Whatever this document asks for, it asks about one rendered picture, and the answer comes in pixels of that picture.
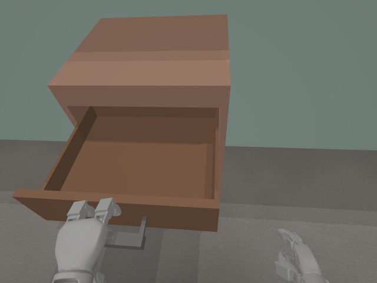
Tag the robot left forearm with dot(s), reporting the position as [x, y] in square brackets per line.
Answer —
[73, 276]

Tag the cabinet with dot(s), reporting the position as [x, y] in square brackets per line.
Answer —
[173, 61]

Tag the robot right hand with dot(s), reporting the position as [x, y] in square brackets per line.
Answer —
[292, 266]

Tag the handle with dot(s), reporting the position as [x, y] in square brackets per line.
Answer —
[125, 240]

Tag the robot left hand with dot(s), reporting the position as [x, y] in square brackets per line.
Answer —
[80, 241]

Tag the drawer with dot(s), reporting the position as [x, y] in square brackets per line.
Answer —
[159, 162]

